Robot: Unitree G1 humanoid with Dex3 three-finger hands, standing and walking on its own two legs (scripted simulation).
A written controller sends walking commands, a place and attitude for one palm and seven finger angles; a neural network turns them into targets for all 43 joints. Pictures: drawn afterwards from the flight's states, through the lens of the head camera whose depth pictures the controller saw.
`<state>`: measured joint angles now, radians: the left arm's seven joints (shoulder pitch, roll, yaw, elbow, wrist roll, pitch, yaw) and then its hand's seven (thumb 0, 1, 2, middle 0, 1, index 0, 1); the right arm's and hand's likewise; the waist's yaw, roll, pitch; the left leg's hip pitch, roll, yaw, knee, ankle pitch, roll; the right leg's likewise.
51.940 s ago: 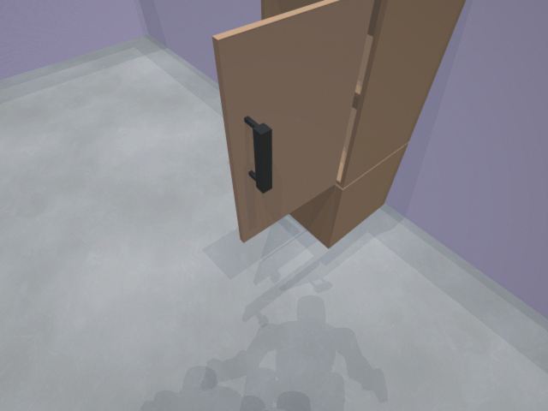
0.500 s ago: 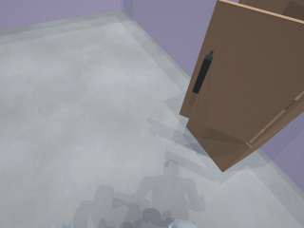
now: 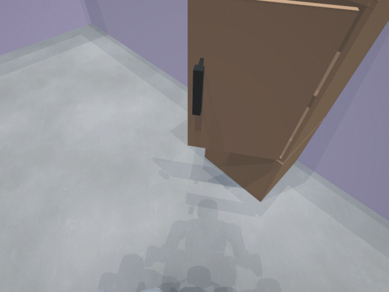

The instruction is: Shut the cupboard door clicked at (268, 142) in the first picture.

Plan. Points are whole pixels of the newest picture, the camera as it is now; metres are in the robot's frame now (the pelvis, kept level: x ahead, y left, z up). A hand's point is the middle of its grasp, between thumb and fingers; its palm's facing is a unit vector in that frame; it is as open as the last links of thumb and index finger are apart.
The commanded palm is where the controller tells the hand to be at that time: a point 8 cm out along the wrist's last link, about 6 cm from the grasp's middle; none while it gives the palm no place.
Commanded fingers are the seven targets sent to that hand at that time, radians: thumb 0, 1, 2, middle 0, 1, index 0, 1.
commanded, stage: turn to face it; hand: left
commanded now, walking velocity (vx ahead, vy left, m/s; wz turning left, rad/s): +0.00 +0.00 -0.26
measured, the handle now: (199, 87) +0.68 +0.02 +0.00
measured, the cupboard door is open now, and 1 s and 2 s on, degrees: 34 34 34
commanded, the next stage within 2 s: take the last steps up to it in 0.04 s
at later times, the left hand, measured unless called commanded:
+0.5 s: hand out of the picture +0.10 +0.17 -0.16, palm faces -0.08 -0.97 -0.21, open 7.3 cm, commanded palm none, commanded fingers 0.00 0.90 0.90 -0.20 -0.30 -0.20 -0.30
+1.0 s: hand (157, 226) +0.29 +0.11 -0.17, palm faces -0.16 -0.96 -0.21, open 7.4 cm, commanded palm none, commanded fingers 0.00 0.90 0.90 -0.20 -0.30 -0.20 -0.30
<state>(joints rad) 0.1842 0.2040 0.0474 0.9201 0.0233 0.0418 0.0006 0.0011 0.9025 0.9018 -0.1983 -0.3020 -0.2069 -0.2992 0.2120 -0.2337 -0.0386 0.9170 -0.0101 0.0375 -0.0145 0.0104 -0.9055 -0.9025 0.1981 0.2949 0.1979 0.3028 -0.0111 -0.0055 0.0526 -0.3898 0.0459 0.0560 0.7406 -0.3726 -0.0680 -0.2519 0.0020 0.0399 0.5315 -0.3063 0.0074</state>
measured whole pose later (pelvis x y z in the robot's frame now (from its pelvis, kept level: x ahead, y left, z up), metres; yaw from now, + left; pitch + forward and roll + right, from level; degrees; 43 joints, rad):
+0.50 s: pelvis +0.05 -0.02 +0.00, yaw -7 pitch +1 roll -1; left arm 0.28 0.18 0.05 1.00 0.02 -0.01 -0.01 0.00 0.91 0.90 -0.19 -0.30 -0.20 -0.30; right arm 0.29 -0.23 -0.05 1.03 -0.03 0.04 0.00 0.01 -0.90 -0.90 0.20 0.30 0.20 0.30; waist -0.01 0.03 0.01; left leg -0.44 0.07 0.06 0.98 -0.45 -0.03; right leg -0.14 0.02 -0.06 0.44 -0.32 -0.04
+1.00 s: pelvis +0.18 -0.06 +0.00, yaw -9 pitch +0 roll +1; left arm 0.17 0.20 0.05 1.00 0.02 -0.01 -0.01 0.00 0.91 0.90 -0.19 -0.30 -0.20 -0.30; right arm 0.34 -0.13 -0.02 1.07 -0.02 0.00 -0.01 0.01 -0.90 -0.90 0.20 0.30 0.20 0.30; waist -0.03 -0.02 0.04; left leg -0.19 0.08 0.14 0.52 -0.33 -0.04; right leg -0.34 -0.06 -0.04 0.54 -0.17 0.01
